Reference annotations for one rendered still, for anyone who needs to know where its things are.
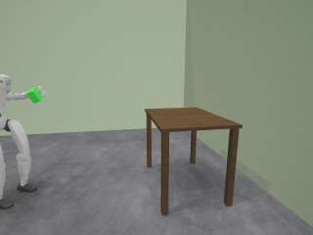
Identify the left robot upper arm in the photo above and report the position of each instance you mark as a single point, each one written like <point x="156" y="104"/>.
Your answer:
<point x="8" y="81"/>

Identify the robot right foot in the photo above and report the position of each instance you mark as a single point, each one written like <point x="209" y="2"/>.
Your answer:
<point x="4" y="205"/>

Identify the left robot forearm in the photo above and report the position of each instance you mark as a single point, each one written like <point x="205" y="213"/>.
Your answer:
<point x="20" y="96"/>

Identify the sponge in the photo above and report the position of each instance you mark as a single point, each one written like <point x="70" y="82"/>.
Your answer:
<point x="34" y="95"/>

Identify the table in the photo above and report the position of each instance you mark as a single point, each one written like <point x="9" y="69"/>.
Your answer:
<point x="190" y="119"/>

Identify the robot left hand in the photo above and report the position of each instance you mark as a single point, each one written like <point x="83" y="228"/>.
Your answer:
<point x="42" y="92"/>

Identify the left robot thigh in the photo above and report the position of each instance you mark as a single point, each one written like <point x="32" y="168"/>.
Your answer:
<point x="19" y="137"/>

